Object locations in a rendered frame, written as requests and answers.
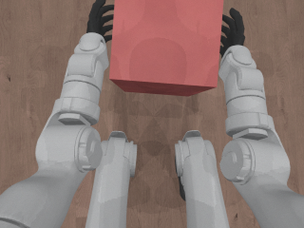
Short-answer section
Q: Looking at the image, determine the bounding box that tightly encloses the robot left shin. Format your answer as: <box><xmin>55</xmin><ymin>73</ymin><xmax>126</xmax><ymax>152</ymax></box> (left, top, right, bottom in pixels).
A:
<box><xmin>101</xmin><ymin>131</ymin><xmax>128</xmax><ymax>156</ymax></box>

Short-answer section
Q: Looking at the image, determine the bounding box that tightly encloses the right robot upper arm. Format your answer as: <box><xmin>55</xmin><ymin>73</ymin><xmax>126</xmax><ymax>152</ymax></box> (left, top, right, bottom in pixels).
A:
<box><xmin>219</xmin><ymin>138</ymin><xmax>304</xmax><ymax>228</ymax></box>

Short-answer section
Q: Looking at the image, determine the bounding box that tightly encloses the robot right forearm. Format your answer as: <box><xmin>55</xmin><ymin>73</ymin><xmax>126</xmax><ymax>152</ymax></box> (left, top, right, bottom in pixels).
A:
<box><xmin>218</xmin><ymin>45</ymin><xmax>286</xmax><ymax>152</ymax></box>

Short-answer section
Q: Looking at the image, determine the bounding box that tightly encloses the robot right thigh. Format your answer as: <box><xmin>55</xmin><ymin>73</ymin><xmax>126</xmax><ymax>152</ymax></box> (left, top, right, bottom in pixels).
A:
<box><xmin>175</xmin><ymin>136</ymin><xmax>230</xmax><ymax>228</ymax></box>

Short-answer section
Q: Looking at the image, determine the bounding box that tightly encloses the left robot hand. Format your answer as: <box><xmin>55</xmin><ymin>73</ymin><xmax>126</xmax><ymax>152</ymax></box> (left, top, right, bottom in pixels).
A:
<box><xmin>86</xmin><ymin>0</ymin><xmax>115</xmax><ymax>42</ymax></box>

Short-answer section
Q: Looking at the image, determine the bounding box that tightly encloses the carton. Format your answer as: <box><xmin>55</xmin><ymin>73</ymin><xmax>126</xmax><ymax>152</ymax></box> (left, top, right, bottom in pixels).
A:
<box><xmin>109</xmin><ymin>0</ymin><xmax>224</xmax><ymax>97</ymax></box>

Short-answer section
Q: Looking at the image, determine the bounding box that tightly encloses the right robot hand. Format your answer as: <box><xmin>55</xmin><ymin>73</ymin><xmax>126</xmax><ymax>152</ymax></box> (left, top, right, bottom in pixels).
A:
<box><xmin>219</xmin><ymin>8</ymin><xmax>245</xmax><ymax>58</ymax></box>

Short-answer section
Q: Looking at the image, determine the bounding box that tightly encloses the robot left forearm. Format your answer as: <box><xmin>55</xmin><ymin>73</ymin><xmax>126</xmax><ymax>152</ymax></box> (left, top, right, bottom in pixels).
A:
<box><xmin>35</xmin><ymin>32</ymin><xmax>109</xmax><ymax>161</ymax></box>

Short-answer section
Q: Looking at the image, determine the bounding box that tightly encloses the left robot upper arm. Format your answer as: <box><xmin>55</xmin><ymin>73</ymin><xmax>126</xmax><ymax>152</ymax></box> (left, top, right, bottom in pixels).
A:
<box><xmin>0</xmin><ymin>124</ymin><xmax>103</xmax><ymax>228</ymax></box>

